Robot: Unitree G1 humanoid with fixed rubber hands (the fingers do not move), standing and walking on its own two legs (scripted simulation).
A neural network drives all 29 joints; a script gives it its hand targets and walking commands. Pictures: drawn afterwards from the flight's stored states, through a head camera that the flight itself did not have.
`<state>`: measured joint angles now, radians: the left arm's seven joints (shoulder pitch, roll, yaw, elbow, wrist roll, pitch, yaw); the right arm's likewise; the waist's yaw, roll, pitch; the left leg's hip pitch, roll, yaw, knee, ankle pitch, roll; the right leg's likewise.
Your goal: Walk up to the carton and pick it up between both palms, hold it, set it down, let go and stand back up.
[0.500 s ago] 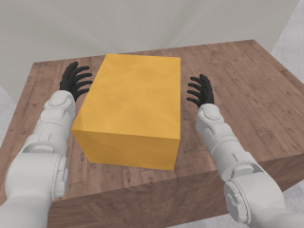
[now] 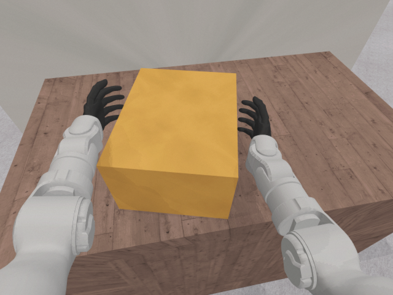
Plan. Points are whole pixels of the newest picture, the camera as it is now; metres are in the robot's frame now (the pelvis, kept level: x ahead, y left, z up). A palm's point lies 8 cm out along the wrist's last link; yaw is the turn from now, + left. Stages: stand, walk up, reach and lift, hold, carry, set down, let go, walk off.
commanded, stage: reach and lift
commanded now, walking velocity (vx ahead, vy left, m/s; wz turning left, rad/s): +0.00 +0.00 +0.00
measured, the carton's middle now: (180, 137) +0.46 +0.01 +0.07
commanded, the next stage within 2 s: none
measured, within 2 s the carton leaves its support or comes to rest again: leaves its support in 1.06 s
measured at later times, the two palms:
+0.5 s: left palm (98, 117) +0.46 +0.17 +0.15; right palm (260, 137) +0.40 -0.15 +0.11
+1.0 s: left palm (102, 118) +0.46 +0.16 +0.15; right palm (265, 139) +0.39 -0.16 +0.11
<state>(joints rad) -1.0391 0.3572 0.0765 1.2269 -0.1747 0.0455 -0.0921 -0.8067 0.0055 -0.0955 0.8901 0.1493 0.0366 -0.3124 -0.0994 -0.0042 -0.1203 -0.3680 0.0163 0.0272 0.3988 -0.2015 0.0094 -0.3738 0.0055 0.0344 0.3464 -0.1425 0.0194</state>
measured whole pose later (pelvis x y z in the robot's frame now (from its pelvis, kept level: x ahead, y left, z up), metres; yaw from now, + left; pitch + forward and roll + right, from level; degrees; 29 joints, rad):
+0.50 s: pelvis +0.00 +0.00 +0.00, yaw +0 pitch +3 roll -1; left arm -1.06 0.28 0.39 1.23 0.17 0.01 -0.17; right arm -0.81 0.12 -0.40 0.89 -0.25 -0.05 -0.22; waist -0.10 -0.01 0.01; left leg -0.22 0.02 0.03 0.40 -0.22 0.01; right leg -0.22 0.00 0.03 0.34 -0.16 0.02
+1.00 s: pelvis +0.00 +0.00 +0.00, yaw +0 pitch +0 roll -1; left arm -1.02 0.22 0.43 1.14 0.21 0.05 -0.16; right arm -0.76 0.12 -0.42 0.85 -0.27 -0.05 -0.21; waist -0.10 -0.02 0.03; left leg -0.17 0.02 0.03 0.40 -0.23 0.01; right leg -0.17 0.00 0.03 0.33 -0.16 0.02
